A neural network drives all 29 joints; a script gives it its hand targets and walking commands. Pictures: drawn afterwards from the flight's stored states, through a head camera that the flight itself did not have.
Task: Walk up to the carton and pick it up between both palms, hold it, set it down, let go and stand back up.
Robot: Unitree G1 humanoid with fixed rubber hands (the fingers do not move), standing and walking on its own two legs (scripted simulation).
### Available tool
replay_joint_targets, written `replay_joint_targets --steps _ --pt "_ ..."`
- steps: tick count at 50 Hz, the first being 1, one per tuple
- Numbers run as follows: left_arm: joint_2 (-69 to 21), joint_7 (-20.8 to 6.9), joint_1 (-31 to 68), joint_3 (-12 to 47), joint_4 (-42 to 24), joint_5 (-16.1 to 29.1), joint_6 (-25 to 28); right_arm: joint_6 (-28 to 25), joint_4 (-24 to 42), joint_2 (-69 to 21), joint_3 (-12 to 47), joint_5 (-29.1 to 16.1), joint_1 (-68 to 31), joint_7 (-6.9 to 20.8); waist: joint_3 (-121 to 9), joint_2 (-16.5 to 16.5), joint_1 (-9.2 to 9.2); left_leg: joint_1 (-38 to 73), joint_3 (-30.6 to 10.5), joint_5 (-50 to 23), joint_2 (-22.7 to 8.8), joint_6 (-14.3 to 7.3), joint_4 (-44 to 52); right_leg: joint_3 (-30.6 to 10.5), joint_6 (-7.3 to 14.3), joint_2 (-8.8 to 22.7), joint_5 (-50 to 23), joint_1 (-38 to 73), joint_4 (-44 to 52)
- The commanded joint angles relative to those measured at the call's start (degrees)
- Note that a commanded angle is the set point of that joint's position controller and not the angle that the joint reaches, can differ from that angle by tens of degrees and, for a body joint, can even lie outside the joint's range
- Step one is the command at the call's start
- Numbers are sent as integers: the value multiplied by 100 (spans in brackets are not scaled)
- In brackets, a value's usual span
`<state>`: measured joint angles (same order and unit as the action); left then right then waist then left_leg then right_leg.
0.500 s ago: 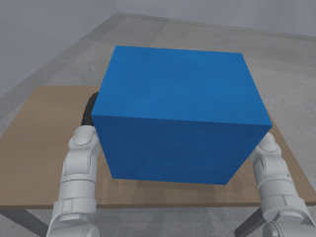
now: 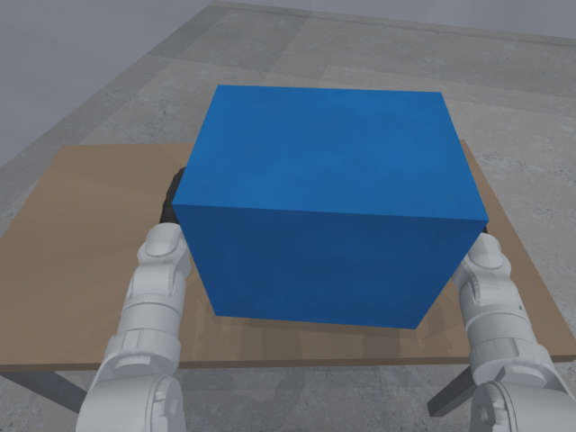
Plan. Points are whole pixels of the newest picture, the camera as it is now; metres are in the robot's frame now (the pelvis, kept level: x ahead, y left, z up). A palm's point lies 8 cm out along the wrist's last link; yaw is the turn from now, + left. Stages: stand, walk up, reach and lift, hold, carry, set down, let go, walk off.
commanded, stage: set down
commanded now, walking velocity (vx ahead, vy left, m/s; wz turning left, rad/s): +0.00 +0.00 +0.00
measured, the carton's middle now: (320, 211) +0.42 -0.03 +0.08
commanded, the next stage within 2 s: none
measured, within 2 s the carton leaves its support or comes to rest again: rests again in 1.14 s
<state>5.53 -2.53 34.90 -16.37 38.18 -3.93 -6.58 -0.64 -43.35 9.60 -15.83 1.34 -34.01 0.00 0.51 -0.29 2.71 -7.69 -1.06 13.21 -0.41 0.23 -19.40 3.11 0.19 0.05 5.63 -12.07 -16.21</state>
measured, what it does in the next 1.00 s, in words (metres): stands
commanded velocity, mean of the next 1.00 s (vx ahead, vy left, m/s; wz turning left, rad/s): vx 0.00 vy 0.00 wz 0.00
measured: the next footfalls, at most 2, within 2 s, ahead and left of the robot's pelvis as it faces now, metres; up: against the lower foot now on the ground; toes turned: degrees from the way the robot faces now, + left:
none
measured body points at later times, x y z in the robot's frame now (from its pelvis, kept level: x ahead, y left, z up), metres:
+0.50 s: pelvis +0.00 +0.00 +0.00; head +0.05 +0.00 +0.45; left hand +0.43 +0.16 +0.06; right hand +0.38 -0.25 +0.05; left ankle -0.04 +0.12 -0.75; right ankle +0.03 -0.12 -0.75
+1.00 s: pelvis +0.01 +0.01 -0.01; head +0.10 +0.00 +0.43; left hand +0.45 +0.16 +0.02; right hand +0.41 -0.25 +0.02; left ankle -0.04 +0.12 -0.75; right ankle +0.03 -0.12 -0.75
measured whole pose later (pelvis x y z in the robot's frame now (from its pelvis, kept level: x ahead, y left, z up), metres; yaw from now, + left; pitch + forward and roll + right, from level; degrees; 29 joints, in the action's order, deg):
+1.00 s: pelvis +0.01 +0.01 -0.01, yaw +0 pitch +15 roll -2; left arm 9.1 0.2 44.7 -10.0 68.4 1.1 17.0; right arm -16.2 -59.6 10.4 -22.6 6.7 -38.4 1.0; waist -5.3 -3.4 3.6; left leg -24.8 -1.8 15.1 -0.4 0.0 -25.1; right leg 3.8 -0.2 0.1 5.9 -27.3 -18.4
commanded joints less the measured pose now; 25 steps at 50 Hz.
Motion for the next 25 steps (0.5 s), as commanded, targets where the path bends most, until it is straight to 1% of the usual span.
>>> replay_joint_targets --steps 1,2,3,4,5,6,7,8,9,10,11,12,13,14,15,16,17,18,19,20,21,22,23,24,25 --pt "-2422 -467 3884 2047 -683 195 543 -699 1341 -2681 1619 157 -3687 840 -3468 8 79 -570 246 -1940 222 316 255 -39 -177 -133 -2463 2682 -498" --pt "-2444 -481 4009 2044 -624 226 619 -736 1366 -2746 1626 159 -3732 837 -3581 46 101 -541 255 -1961 237 296 239 -36 -198 -124 -2542 2649 -485" --pt "-2453 -488 4034 2040 -532 209 663 -725 1197 -2744 1564 205 -3777 856 -3456 -8 67 -642 268 -1825 241 314 286 -45 -190 -133 -2368 2672 -470" --pt "-2455 -488 4068 2029 -348 192 708 -771 1196 -2694 1433 288 -3745 840 -3570 -20 138 -627 232 -1807 219 326 254 -24 -183 -119 -2340 2535 -472" --pt "-2488 -466 4202 2053 -395 233 812 -834 1176 -2743 1424 328 -3809 853 -3720 -15 149 -619 222 -1845 217 315 235 -16 -175 -128 -2384 2533 -492" --pt "-2505 -485 4102 2013 -225 175 862 -861 1176 -2752 1408 321 -3898 864 -3688 -84 102 -606 249 -1852 213 355 233 4 -167 -121 -2318 2487 -479" --pt "-2517 -471 4206 2012 -191 203 909 -886 1041 -2727 1362 382 -3813 871 -3660 -104 153 -612 216 -1867 196 367 237 21 -151 -136 -2222 2408 -472" --pt "-2515 -455 4222 1993 -211 198 984 -929 951 -2702 1323 384 -3777 894 -3703 -129 153 -536 234 -1986 188 366 180 43 -152 -134 -2308 2341 -503" --pt "-2520 -481 4206 1932 51 174 1038 -955 995 -2713 1290 486 -3854 874 -3692 12 143 -634 229 -1883 202 345 213 25 -163 -127 -2296 2347 -477" --pt "-2442 -485 4120 1841 196 119 1067 -952 817 -2738 1224 508 -3754 867 -3518 31 135 -663 224 -1823 182 331 234 22 -159 -119 -2244 2388 -466" --pt "-2411 -498 4172 1813 310 166 1109 -952 754 -2720 1202 567 -3779 876 -3506 54 165 -705 230 -1735 211 318 234 23 -173 -111 -2238 2336 -452" --pt "-2411 -510 4198 1777 411 139 1142 -985 675 -2679 1070 572 -3768 875 -3423 -34 206 -731 204 -1749 171 344 223 26 -128 -118 -2118 2326 -469" --pt "-2455 -510 4261 1779 448 128 1195 -1024 635 -2710 1094 643 -3797 883 -3558 48 180 -670 216 -1829 155 346 215 44 -133 -117 -2147 2293 -462" --pt "-2406 -517 4169 1688 589 80 1252 -1055 634 -2669 1024 667 -3796 889 -3620 58 176 -677 227 -1656 159 318 244 46 -133 -101 -2108 2257 -437" --pt "-2452 -493 4238 1725 553 72 1307 -1112 684 -2712 1022 716 -3862 911 -3753 55 154 -689 216 -1689 149 338 218 74 -133 -109 -2099 2217 -460" --pt "-2394 -500 4317 1649 675 62 1384 -1129 611 -2808 1035 733 -3846 918 -3708 64 100 -747 257 -1682 184 315 200 54 -152 -82 -2133 2225 -457" --pt "-2381 -492 4195 1620 689 25 1425 -1145 631 -2752 1081 700 -3761 915 -3699 78 89 -753 248 -1801 195 305 187 27 -145 -97 -2277 2319 -505" --pt "-2423 -495 4176 1608 765 36 1472 -1216 672 -2765 1050 725 -3864 895 -3745 110 125 -729 233 -1933 163 331 155 73 -141 -109 -2372 2317 -520" --pt "-2359 -490 4156 1499 847 -18 1542 -1212 654 -2808 1096 764 -3862 916 -3795 158 15 -842 258 -1840 187 288 183 33 -162 -82 -2357 2369 -511" --pt "-2452 -462 4224 1554 850 7 1595 -1265 653 -2830 1080 752 -3876 925 -3951 144 45 -800 229 -1987 164 313 159 63 -145 -117 -2373 2316 -533" --pt "-2391 -454 4251 1563 864 -13 1639 -1303 643 -2811 1098 779 -3802 940 -3963 151 22 -837 235 -1939 156 301 145 74 -155 -97 -2416 2281 -546" --pt "-2368 -433 4326 1626 826 -5 1695 -1312 591 -2790 1082 794 -3791 946 -4070 59 50 -814 238 -2059 179 331 74 76 -158 -86 -2508 2244 -584" --pt "-2375 -427 4350 1610 879 19 1766 -1361 582 -2835 1110 756 -3868 949 -4085 57 22 -868 236 -2081 173 323 50 63 -166 -81 -2509 2260 -580" --pt "-2448 -395 4386 1710 849 31 1817 -1403 645 -2847 1073 786 -3821 943 -4214 41 99 -777 209 -2133 162 342 15 65 -149 -94 -2592 2190 -587" --pt "-2368 -393 4424 1674 964 33 1835 -1391 499 -2820 1035 860 -3826 944 -4176 82 93 -876 237 -2068 165 352 16 89 -157 -85 -2584 2163 -601"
